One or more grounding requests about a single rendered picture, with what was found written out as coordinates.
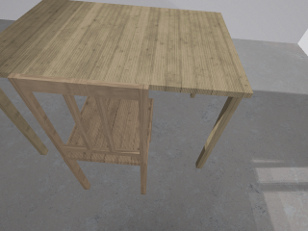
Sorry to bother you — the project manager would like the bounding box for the table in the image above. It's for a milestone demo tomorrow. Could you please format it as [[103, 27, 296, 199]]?
[[0, 0, 253, 168]]

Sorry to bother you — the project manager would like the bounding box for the chair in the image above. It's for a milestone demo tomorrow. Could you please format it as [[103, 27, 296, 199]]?
[[7, 73, 154, 194]]

